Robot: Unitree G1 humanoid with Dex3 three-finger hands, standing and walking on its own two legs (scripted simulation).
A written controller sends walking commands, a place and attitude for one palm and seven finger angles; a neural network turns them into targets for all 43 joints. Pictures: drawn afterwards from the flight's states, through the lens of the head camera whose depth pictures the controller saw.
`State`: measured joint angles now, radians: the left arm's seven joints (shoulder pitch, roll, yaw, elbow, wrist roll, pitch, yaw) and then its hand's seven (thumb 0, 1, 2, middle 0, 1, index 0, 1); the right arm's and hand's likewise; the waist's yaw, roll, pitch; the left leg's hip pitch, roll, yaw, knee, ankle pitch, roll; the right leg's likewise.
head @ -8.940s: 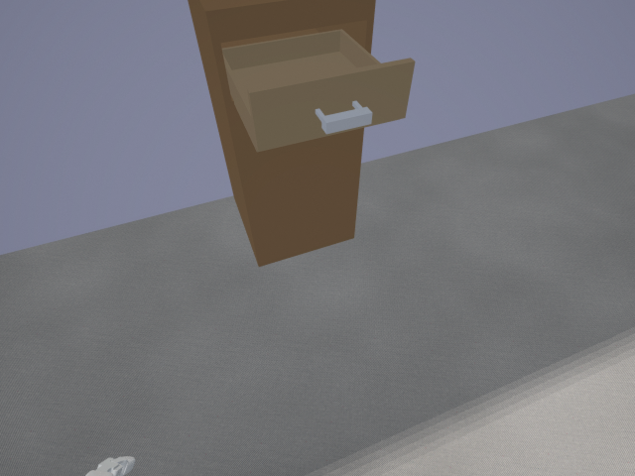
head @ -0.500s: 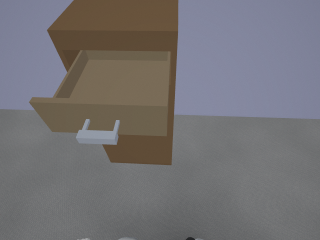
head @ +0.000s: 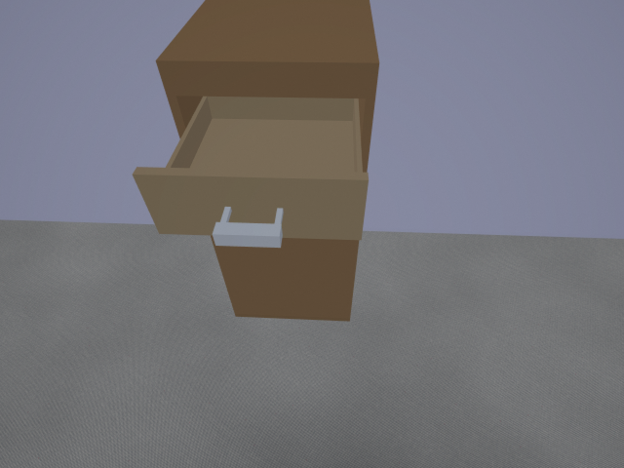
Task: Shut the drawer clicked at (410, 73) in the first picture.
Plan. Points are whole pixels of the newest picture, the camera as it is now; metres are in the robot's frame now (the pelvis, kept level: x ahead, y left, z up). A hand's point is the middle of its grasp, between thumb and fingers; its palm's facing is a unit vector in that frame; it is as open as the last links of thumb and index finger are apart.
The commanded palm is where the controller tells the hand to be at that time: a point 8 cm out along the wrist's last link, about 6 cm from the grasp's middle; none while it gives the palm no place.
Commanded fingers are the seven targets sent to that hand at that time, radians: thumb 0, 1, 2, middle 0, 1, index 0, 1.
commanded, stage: come to a stop and stand still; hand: left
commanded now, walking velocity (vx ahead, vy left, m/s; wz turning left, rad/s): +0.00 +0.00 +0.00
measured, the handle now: (250, 224) +0.47 +0.13 +0.03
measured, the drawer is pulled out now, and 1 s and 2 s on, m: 0.25 0.25 0.25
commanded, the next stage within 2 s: look again from close up in 0.48 s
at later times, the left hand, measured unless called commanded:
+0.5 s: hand out of the picture -0.05 +0.16 -0.17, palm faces +0.01 -0.99 -0.15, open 7.4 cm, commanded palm none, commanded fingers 0.00 0.90 0.90 -0.20 -0.30 -0.20 -0.30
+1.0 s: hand out of the picture -0.06 +0.16 -0.18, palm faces +0.04 -0.99 -0.13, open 7.4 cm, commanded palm none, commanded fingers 0.00 0.90 0.90 -0.20 -0.30 -0.20 -0.30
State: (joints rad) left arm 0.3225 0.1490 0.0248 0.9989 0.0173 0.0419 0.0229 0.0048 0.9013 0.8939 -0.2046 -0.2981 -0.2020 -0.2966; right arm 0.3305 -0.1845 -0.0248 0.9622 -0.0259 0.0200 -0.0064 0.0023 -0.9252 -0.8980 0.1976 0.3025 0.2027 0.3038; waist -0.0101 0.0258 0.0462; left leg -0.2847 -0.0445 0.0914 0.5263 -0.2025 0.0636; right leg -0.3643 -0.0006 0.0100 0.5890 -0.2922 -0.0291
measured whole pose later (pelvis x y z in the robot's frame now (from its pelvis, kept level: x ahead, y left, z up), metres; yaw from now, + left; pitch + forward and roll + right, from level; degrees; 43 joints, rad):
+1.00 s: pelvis -0.04 +0.01 +0.01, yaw +0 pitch -1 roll -1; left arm 0.34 0.12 0.00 1.09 0.02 0.01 0.03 0.00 0.91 0.89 -0.20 -0.30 -0.20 -0.30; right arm 0.31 -0.12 -0.01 1.10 -0.02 0.01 -0.03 0.01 -0.92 -0.90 0.20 0.30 0.20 0.30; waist 0.00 -0.02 0.02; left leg -0.32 -0.04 0.04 0.46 -0.13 0.07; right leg -0.19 0.04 -0.03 0.49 -0.31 -0.04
